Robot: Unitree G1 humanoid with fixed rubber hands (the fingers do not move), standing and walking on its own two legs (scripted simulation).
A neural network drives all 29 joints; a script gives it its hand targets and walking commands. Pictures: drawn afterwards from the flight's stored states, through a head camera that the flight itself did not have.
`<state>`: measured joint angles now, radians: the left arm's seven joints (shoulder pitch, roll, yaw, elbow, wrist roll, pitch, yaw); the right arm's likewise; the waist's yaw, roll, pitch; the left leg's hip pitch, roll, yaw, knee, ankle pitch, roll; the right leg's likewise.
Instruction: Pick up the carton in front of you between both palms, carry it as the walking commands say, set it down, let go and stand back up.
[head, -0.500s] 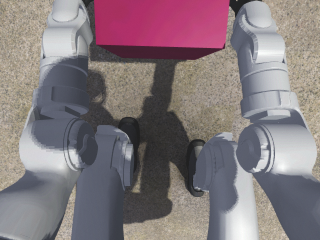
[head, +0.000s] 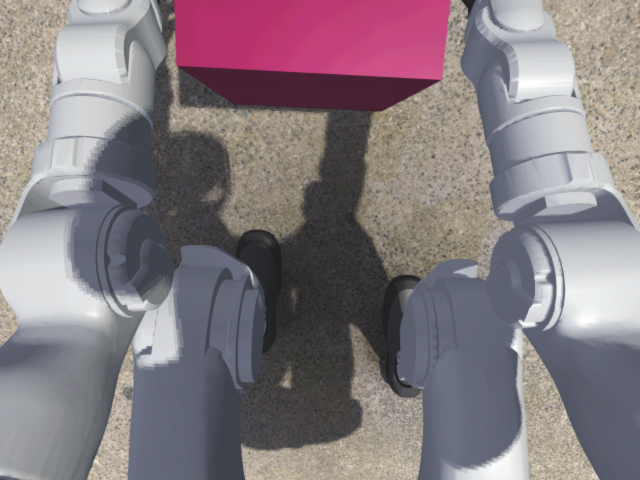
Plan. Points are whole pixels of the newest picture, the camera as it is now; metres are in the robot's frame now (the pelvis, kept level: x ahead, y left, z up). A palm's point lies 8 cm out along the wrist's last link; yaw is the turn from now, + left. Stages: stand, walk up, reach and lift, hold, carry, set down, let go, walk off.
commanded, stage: set down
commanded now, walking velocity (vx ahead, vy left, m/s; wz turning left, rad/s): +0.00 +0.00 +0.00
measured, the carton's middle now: out of the picture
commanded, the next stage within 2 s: let go in 2.00 s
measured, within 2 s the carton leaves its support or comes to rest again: rests again in 0.04 s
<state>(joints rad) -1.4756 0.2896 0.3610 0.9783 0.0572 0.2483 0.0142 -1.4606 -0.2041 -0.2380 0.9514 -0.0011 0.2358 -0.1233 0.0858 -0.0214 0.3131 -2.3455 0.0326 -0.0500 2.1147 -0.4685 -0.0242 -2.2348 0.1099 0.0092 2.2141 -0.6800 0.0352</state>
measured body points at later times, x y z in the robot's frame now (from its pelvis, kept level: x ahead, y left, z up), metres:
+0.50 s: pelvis -0.01 +0.00 -0.01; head +0.37 +0.02 +0.22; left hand +0.55 +0.24 -0.18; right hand +0.57 -0.08 -0.18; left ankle +0.13 +0.13 -0.34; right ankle +0.08 -0.12 -0.34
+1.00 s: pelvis +0.00 +0.00 -0.01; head +0.38 +0.02 +0.21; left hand +0.55 +0.26 -0.19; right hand +0.60 -0.13 -0.18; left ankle +0.13 +0.13 -0.34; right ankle +0.08 -0.12 -0.34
